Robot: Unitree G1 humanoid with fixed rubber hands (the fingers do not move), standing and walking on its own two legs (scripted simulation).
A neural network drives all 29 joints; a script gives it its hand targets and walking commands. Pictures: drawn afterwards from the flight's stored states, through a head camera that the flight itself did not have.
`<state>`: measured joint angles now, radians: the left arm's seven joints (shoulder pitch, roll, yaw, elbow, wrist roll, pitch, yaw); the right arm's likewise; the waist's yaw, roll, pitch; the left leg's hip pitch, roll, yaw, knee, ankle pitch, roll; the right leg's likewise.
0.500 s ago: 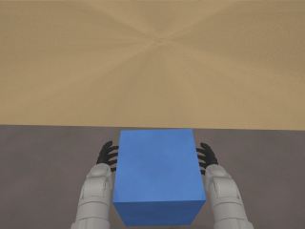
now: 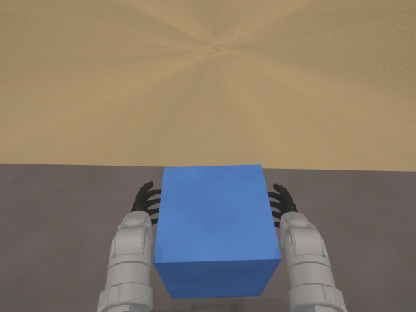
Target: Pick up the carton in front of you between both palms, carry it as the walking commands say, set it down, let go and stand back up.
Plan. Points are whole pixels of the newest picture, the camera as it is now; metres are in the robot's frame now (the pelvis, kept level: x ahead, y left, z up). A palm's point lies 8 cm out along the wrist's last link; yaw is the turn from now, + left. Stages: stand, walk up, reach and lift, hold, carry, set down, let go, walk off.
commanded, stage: reach and lift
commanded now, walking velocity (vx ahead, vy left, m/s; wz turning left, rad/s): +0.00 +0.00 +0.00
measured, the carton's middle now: (214, 234) +0.30 +0.00 -0.05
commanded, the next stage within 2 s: hold in 0.48 s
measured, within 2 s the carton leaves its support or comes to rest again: neither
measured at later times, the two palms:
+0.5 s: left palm (140, 214) +0.30 +0.15 +0.04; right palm (289, 215) +0.30 -0.15 +0.04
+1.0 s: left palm (138, 213) +0.29 +0.15 +0.06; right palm (292, 214) +0.29 -0.15 +0.05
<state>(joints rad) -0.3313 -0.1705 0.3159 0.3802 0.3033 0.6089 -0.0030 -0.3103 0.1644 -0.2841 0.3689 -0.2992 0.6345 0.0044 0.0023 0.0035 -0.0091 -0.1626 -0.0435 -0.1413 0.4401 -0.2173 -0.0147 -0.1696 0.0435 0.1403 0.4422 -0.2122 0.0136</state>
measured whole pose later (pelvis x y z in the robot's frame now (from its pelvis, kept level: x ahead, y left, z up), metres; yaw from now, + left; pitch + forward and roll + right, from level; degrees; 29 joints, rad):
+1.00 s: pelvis +0.00 +0.00 +0.00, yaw +0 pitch -7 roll +0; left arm -0.31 -0.16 0.27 0.27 0.29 0.74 -0.01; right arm -0.29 0.16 -0.24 0.26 -0.29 0.77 0.01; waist 0.00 0.00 0.01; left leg -0.06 -0.04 -0.13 0.38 -0.19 -0.01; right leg -0.07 0.04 0.13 0.38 -0.19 0.01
